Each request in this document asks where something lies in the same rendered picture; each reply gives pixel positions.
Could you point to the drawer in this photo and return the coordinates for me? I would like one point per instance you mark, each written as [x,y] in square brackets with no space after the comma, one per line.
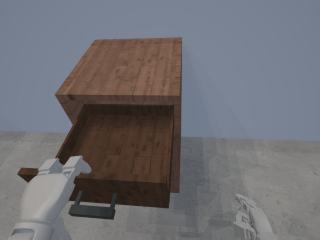
[129,148]

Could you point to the handle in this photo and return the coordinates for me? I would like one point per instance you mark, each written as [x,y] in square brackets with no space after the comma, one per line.
[88,211]

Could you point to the left robot hand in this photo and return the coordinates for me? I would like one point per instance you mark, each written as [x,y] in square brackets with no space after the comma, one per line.
[46,194]

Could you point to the right robot hand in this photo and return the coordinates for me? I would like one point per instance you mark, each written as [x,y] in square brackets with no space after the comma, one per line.
[249,226]

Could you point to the left robot forearm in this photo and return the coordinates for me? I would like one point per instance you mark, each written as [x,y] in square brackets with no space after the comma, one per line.
[31,230]

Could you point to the cabinet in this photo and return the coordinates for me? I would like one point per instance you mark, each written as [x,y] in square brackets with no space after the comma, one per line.
[134,71]

